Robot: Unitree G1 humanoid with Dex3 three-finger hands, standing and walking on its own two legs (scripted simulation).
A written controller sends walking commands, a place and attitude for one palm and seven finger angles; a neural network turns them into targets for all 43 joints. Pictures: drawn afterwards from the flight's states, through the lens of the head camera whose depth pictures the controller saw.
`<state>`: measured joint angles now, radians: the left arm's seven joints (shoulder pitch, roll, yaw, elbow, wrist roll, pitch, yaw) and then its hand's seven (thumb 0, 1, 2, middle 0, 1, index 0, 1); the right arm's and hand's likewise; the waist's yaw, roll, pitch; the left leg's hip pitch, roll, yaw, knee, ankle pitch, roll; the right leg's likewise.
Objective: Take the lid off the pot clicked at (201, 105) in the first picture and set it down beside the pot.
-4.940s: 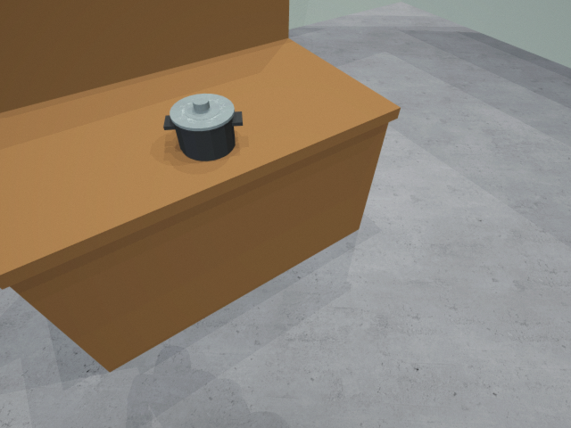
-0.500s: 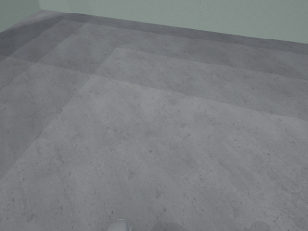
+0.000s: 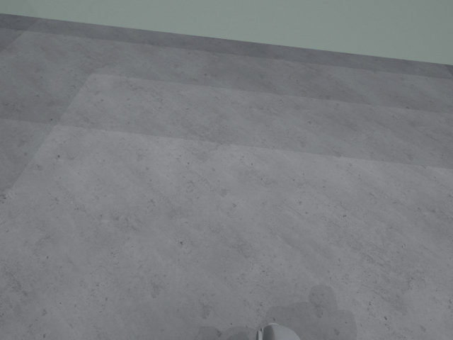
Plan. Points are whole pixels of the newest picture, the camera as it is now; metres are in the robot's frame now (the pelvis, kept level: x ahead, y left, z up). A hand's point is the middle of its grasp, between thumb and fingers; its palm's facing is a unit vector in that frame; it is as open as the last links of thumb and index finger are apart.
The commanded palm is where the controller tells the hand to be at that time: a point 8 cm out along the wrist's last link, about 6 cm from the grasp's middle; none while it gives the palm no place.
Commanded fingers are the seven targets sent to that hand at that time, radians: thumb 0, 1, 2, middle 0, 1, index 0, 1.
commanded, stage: turn to face it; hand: left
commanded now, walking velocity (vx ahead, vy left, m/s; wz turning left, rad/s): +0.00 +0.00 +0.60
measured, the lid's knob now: out of the picture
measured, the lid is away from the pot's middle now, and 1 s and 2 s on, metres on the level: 0.00 0.00 0.00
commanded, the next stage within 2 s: none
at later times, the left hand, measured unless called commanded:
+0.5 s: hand out of the picture +0.10 +0.22 -0.20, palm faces +0.27 -0.94 -0.19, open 7.3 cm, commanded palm none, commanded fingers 0.00 0.90 0.90 -0.20 -0.30 -0.20 -0.30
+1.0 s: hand out of the picture +0.04 +0.23 -0.16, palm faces +0.51 -0.81 -0.28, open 7.4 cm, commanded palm none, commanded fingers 0.00 0.90 0.90 -0.20 -0.30 -0.20 -0.30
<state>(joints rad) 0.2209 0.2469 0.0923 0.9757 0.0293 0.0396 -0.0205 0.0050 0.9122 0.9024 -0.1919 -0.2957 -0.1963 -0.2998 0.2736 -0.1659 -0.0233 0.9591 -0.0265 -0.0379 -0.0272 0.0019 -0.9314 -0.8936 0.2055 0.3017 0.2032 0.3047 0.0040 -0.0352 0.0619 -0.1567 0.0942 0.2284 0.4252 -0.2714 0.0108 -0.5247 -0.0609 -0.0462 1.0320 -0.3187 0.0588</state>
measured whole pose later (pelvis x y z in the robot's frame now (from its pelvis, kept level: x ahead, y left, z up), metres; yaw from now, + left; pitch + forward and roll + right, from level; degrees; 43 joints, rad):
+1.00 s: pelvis +0.05 -0.01 -0.01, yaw +31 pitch +2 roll -1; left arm 0.14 0.23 0.06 0.90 0.01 0.06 0.02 0.00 0.91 0.90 -0.19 -0.30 -0.20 -0.30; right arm 0.20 -0.23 -0.07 0.91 -0.03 0.05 0.01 0.01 -0.90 -0.89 0.21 0.30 0.20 0.30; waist -0.03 0.02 0.05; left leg -0.36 -0.06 -0.09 0.49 -0.16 0.03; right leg -0.36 -0.03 0.01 0.75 -0.40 0.09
